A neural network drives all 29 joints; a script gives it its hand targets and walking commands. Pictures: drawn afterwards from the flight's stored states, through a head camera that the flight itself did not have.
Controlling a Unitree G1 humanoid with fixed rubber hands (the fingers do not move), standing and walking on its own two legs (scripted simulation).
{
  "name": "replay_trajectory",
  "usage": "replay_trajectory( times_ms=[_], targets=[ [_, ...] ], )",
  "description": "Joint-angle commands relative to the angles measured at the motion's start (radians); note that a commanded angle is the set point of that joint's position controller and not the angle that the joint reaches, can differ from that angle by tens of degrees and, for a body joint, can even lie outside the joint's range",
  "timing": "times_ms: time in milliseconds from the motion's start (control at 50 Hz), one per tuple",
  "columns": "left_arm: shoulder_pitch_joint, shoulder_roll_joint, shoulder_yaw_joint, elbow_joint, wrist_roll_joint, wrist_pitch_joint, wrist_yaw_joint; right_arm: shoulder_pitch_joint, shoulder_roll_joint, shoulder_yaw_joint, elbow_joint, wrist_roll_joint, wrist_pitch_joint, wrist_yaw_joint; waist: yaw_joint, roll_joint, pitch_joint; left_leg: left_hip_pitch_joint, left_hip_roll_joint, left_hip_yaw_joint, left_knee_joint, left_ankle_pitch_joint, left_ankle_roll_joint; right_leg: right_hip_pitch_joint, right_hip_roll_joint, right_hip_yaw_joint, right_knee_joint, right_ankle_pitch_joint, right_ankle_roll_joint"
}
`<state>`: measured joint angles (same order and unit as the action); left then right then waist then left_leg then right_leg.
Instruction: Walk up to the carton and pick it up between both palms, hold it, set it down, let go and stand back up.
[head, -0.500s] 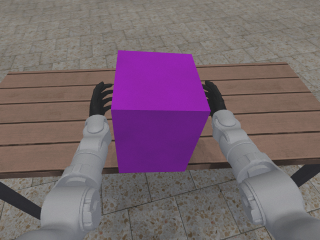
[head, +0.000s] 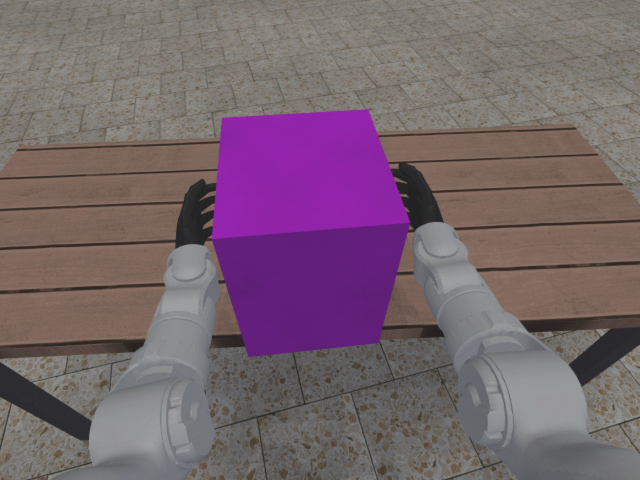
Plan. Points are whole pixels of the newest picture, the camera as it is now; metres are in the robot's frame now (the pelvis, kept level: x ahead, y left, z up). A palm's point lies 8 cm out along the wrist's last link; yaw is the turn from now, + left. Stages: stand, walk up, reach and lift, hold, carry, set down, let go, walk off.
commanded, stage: reach and lift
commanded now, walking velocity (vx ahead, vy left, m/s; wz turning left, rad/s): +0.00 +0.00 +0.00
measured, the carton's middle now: (305, 238) +0.46 +0.06 +0.03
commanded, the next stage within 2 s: none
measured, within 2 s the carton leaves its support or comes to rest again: leaves its support in 0.94 s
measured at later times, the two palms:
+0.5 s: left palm (194, 247) +0.39 +0.20 +0.09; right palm (425, 225) +0.43 -0.10 +0.10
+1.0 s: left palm (197, 247) +0.38 +0.19 +0.10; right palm (436, 230) +0.41 -0.11 +0.11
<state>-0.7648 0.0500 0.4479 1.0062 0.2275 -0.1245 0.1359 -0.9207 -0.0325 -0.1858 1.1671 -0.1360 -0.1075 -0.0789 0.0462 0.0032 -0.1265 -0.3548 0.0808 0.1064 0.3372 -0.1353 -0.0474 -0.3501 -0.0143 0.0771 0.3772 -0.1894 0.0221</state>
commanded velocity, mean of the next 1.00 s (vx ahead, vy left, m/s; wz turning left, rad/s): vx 0.00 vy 0.00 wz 0.00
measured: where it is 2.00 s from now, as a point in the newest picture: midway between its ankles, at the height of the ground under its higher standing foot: outside the picture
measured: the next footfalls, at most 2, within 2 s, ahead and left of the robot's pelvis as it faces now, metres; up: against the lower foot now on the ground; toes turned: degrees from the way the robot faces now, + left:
none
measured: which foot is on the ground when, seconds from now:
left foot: down 0.00-1.00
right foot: down 0.00-1.00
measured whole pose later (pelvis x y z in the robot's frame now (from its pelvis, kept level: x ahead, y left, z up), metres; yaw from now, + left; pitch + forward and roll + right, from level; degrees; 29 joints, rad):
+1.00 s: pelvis -0.01 +0.00 +0.00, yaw +0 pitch +8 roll +0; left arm -0.75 0.02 0.41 1.00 0.21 -0.05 0.17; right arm -0.87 -0.02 -0.25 1.14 -0.09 -0.08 -0.08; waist 0.05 0.00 -0.18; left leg -0.35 0.08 0.11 0.34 -0.12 -0.05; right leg -0.35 -0.01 0.08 0.37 -0.17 0.03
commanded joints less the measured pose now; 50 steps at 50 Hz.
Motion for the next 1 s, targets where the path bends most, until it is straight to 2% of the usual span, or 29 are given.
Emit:
replay_trajectory(
  times_ms=[0, 20, 40, 120, 140, 200, 220, 240, 260, 280, 300, 320, 340, 380, 420, 440, 460, 480, 500, 540, 580, 600, 620, 660, 720, 800, 940, 960, 980],
  targets=[
    [-0.47, -0.596, -0.248, -0.09, 0.072, -0.006, -0.169, -0.343, 0.579, 0.079, -0.151, -0.093, -0.075, 0.172, 0.049, 0.017, -0.411, 0.313, -0.089, 0.054, 0.037, 0.378, -0.016, 0.205, 0.069, -0.137, -0.086, 0.352, -0.007],
    [-0.478, -0.592, -0.239, -0.077, 0.074, -0.012, -0.167, -0.362, 0.573, 0.077, -0.153, -0.1, -0.079, 0.172, 0.052, -0.011, -0.404, 0.29, -0.083, 0.047, 0.032, 0.379, -0.016, 0.211, 0.075, -0.137, -0.089, 0.349, -0.005],
    [-0.498, -0.628, -0.281, -0.102, 0.065, -0.021, -0.162, -0.37, 0.596, 0.079, -0.161, -0.099, -0.092, 0.172, 0.039, 0.029, -0.449, 0.31, -0.086, 0.044, 0.036, 0.389, -0.026, 0.207, 0.074, -0.141, -0.087, 0.354, -0.009],
    [-0.521, -0.606, -0.249, -0.078, 0.081, -0.009, -0.152, -0.356, 0.571, 0.035, -0.106, -0.116, -0.075, 0.179, 0.032, 0.038, -0.407, 0.335, -0.075, 0.04, 0.025, 0.346, -0.026, 0.161, 0.077, -0.147, -0.108, 0.251, -0.01],
    [-0.492, -0.596, -0.229, -0.065, 0.09, -0.003, -0.15, -0.35, 0.57, 0.046, -0.105, -0.105, -0.075, 0.177, 0.06, 0.016, -0.374, 0.325, -0.076, 0.051, 0.027, 0.349, -0.023, 0.167, 0.078, -0.143, -0.111, 0.24, -0.015],
    [-0.529, -0.601, -0.236, -0.1, 0.08, -0.002, -0.142, -0.369, 0.568, 0.026, -0.102, -0.112, -0.077, 0.183, 0.037, 0.027, -0.415, 0.342, -0.075, 0.041, 0.027, 0.351, -0.023, 0.163, 0.076, -0.149, -0.11, 0.249, -0.012],
    [-0.535, -0.603, -0.235, -0.074, 0.086, 0.0, -0.143, -0.396, 0.561, 0.024, -0.116, -0.11, -0.076, 0.182, 0.053, 0.026, -0.419, 0.325, -0.079, 0.046, 0.031, 0.344, -0.021, 0.157, 0.076, -0.147, -0.107, 0.242, -0.013],
    [-0.555, -0.587, -0.233, -0.096, 0.082, 0.002, -0.134, -0.392, 0.561, 0.015, -0.099, -0.111, -0.073, 0.185, 0.037, 0.024, -0.409, 0.334, -0.077, 0.047, 0.03, 0.348, -0.023, 0.154, 0.078, -0.151, -0.105, 0.246, -0.013],
    [-0.523, -0.577, -0.209, -0.07, 0.094, 0.004, -0.14, -0.386, 0.574, 0.032, -0.095, -0.108, -0.07, 0.181, 0.063, -0.002, -0.376, 0.308, -0.08, 0.057, 0.027, 0.334, -0.019, 0.17, 0.074, -0.141, -0.1, 0.244, -0.014],
    [-0.542, -0.591, -0.224, -0.09, 0.086, 0.003, -0.137, -0.395, 0.582, 0.025, -0.113, -0.104, -0.077, 0.183, 0.049, 0.006, -0.429, 0.309, -0.083, 0.057, 0.027, 0.332, -0.018, 0.179, 0.075, -0.141, -0.095, 0.272, -0.012],
    [-0.504, -0.587, -0.207, -0.076, 0.1, 0.001, -0.138, -0.383, 0.584, 0.047, -0.13, -0.097, -0.079, 0.183, 0.073, 0.0, -0.421, 0.308, -0.08, 0.057, 0.026, 0.351, -0.013, 0.19, 0.075, -0.135, -0.09, 0.286, -0.006],
    [-0.543, -0.608, -0.239, -0.12, 0.079, -0.004, -0.138, -0.392, 0.581, 0.02, -0.096, -0.103, -0.08, 0.177, 0.038, 0.023, -0.423, 0.324, -0.081, 0.052, 0.036, 0.376, -0.02, 0.173, 0.075, -0.143, -0.092, 0.295, -0.011],
    [-0.509, -0.583, -0.2, -0.07, 0.103, 0.007, -0.14, -0.383, 0.583, 0.022, -0.113, -0.106, -0.075, 0.178, 0.061, -0.001, -0.369, 0.308, -0.08, 0.058, 0.014, 0.33, -0.015, 0.186, 0.079, -0.136, -0.1, 0.249, -0.002],
    [-0.53, -0.61, -0.231, -0.103, 0.078, 0.003, -0.141, -0.398, 0.58, 0.033, -0.126, -0.099, -0.082, 0.175, 0.043, -0.012, -0.409, 0.314, -0.082, 0.045, 0.025, 0.356, -0.017, 0.191, 0.077, -0.145, -0.096, 0.278, -0.004],
    [-0.524, -0.586, -0.202, -0.08, 0.096, 0.003, -0.14, -0.372, 0.59, 0.044, -0.104, -0.103, -0.067, 0.173, 0.058, -0.009, -0.395, 0.281, -0.081, 0.049, 0.016, 0.326, -0.007, 0.215, 0.066, -0.132, -0.088, 0.292, -0.003],
    [-0.547, -0.586, -0.212, -0.076, 0.087, 0.001, -0.139, -0.399, 0.582, 0.031, -0.106, -0.102, -0.07, 0.178, 0.04, -0.014, -0.398, 0.29, -0.083, 0.049, 0.01, 0.307, -0.013, 0.196, 0.073, -0.144, -0.091, 0.26, -0.001],
    [-0.548, -0.591, -0.215, -0.109, 0.085, 0.0, -0.139, -0.388, 0.584, 0.038, -0.122, -0.102, -0.073, 0.179, 0.057, 0.006, -0.423, 0.297, -0.084, 0.05, 0.017, 0.329, -0.011, 0.204, 0.068, -0.137, -0.093, 0.27, -0.002],
    [-0.549, -0.586, -0.217, -0.098, 0.082, 0.004, -0.134, -0.399, 0.579, 0.039, -0.144, -0.098, -0.077, 0.177, 0.042, -0.019, -0.407, 0.304, -0.085, 0.04, 0.022, 0.341, -0.012, 0.199, 0.074, -0.141, -0.09, 0.274, 0.004],
    [-0.543, -0.606, -0.217, -0.097, 0.091, -0.001, -0.134, -0.415, 0.591, 0.057, -0.144, -0.088, -0.082, 0.176, 0.061, 0.001, -0.432, 0.31, -0.078, 0.041, 0.029, 0.362, -0.018, 0.194, 0.077, -0.136, -0.089, 0.283, -0.004],
    [-0.532, -0.601, -0.218, -0.109, 0.093, 0.002, -0.136, -0.387, 0.593, 0.049, -0.134, -0.104, -0.081, 0.17, 0.055, -0.019, -0.424, 0.303, -0.083, 0.043, 0.027, 0.367, -0.011, 0.212, 0.074, -0.145, -0.087, 0.31, 0.002],
    [-0.553, -0.627, -0.248, -0.108, 0.077, 0.0, -0.134, -0.39, 0.601, 0.05, -0.12, -0.095, -0.086, 0.169, 0.032, 0.01, -0.439, 0.319, -0.083, 0.033, 0.03, 0.364, -0.015, 0.191, 0.075, -0.142, -0.095, 0.309, 0.0],
    [-0.551, -0.623, -0.247, -0.094, 0.076, 0.0, -0.135, -0.388, 0.617, 0.075, -0.145, -0.082, -0.09, 0.165, 0.05, 0.005, -0.459, 0.311, -0.085, 0.038, 0.036, 0.355, -0.014, 0.198, 0.072, -0.134, -0.089, 0.323, -0.002],
    [-0.571, -0.631, -0.266, -0.102, 0.066, -0.002, -0.134, -0.392, 0.607, 0.062, -0.125, -0.084, -0.085, 0.163, 0.023, 0.02, -0.469, 0.303, -0.085, 0.034, 0.033, 0.367, -0.019, 0.205, 0.073, -0.143, -0.086, 0.349, -0.003],
    [-0.525, -0.647, -0.289, -0.105, 0.054, 0.008, -0.134, -0.378, 0.632, 0.117, -0.148, -0.051, -0.079, 0.153, 0.044, 0.005, -0.467, 0.305, -0.086, 0.034, 0.038, 0.379, -0.015, 0.227, 0.077, -0.14, -0.081, 0.375, 0.002],
    [-0.572, -0.659, -0.321, -0.147, 0.035, 0.002, -0.125, -0.389, 0.65, 0.124, -0.156, -0.043, -0.086, 0.15, 0.029, 0.016, -0.503, 0.321, -0.088, 0.027, 0.05, 0.407, -0.021, 0.229, 0.078, -0.137, -0.081, 0.405, 0.0],
    [-0.604, -0.684, -0.362, -0.176, 0.011, 0.005, -0.115, -0.434, 0.668, 0.194, -0.205, 0.011, -0.082, 0.144, 0.05, 0.021, -0.535, 0.324, -0.086, 0.012, 0.055, 0.441, -0.029, 0.259, 0.085, -0.138, -0.068, 0.447, 0.0],
    [-0.718, -0.699, -0.45, -0.224, -0.058, 0.014, -0.094, -0.51, 0.682, 0.263, -0.254, 0.096, -0.049, 0.131, 0.033, 0.018, -0.597, 0.348, -0.093, -0.014, 0.073, 0.402, -0.028, 0.244, 0.086, -0.128, -0.071, 0.412, 0.005],
    [-0.694, -0.698, -0.448, -0.23, -0.057, 0.03, -0.096, -0.498, 0.689, 0.281, -0.257, 0.101, -0.034, 0.125, 0.047, 0.015, -0.572, 0.334, -0.099, -0.018, 0.071, 0.407, -0.019, 0.27, 0.081, -0.116, -0.079, 0.435, 0.006],
    [-0.689, -0.696, -0.44, -0.195, -0.054, 0.043, -0.098, -0.519, 0.665, 0.251, -0.256, 0.094, -0.026, 0.124, 0.029, 0.0, -0.548, 0.326, -0.093, -0.016, 0.055, 0.369, -0.02, 0.247, 0.087, -0.127, -0.085, 0.385, 0.008]
  ],
)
